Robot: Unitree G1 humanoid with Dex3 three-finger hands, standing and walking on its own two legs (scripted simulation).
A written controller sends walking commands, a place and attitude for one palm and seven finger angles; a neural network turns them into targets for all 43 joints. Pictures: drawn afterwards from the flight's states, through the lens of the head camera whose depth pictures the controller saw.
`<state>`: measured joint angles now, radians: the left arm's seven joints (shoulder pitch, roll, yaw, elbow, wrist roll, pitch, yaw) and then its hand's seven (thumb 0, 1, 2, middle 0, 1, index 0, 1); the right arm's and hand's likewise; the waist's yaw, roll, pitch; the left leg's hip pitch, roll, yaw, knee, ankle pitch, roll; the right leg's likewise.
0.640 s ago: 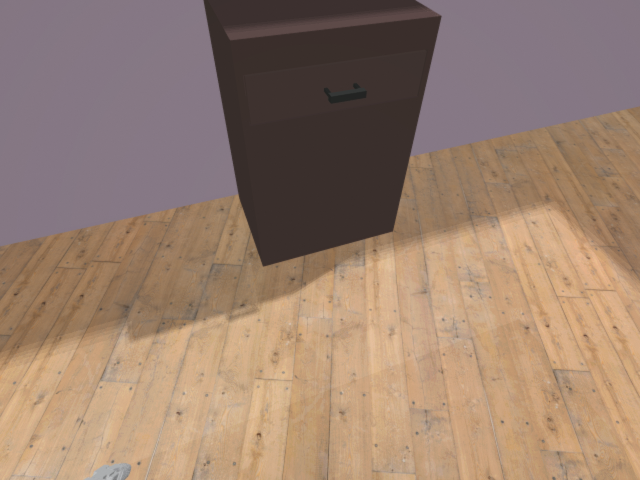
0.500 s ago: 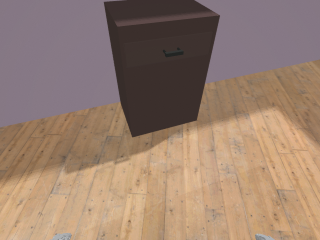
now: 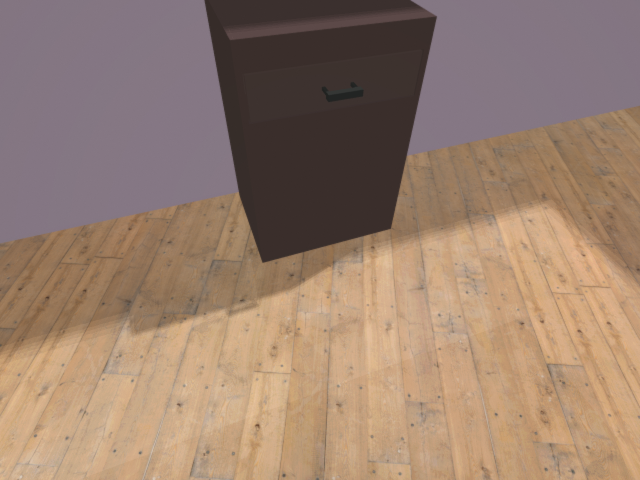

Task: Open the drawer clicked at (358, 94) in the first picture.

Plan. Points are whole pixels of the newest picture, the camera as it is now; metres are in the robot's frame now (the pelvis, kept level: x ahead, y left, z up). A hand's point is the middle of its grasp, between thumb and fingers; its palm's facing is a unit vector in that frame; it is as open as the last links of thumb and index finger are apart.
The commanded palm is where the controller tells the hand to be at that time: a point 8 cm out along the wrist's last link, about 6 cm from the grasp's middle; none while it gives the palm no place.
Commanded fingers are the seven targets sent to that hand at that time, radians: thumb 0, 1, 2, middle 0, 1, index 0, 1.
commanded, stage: stand and wait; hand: left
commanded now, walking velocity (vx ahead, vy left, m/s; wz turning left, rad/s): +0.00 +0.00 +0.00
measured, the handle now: (341, 90) +1.14 +0.00 -0.06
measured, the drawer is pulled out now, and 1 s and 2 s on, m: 0.00 0.00 0.00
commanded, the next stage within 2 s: look at it before walking up in 0.18 s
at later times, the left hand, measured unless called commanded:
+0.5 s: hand out of the picture +0.08 +0.24 -0.15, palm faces -0.02 -0.95 -0.32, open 7.4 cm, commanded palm none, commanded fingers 0.00 0.90 0.90 -0.20 -0.30 -0.20 -0.30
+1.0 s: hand out of the picture +0.08 +0.24 -0.15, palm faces -0.02 -0.94 -0.33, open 7.4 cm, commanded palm none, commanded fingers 0.00 0.90 0.90 -0.20 -0.30 -0.20 -0.30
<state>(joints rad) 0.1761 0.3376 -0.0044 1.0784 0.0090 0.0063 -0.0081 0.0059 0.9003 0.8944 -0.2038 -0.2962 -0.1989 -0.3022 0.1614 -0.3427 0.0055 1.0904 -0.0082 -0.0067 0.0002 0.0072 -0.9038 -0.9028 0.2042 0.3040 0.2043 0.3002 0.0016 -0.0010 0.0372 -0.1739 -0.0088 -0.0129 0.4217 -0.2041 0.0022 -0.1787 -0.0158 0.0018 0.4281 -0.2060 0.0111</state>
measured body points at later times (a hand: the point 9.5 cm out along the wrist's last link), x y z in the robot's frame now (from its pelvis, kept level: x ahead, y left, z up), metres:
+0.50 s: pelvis +0.00 +0.00 +0.00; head +0.00 -0.01 +0.45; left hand +0.08 +0.29 -0.13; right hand +0.08 -0.30 -0.13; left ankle +0.02 +0.12 -0.74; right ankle +0.02 -0.13 -0.74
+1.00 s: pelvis +0.01 -0.01 +0.00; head +0.01 -0.01 +0.45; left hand +0.08 +0.29 -0.13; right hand +0.10 -0.30 -0.13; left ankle +0.02 +0.12 -0.74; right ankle +0.02 -0.13 -0.74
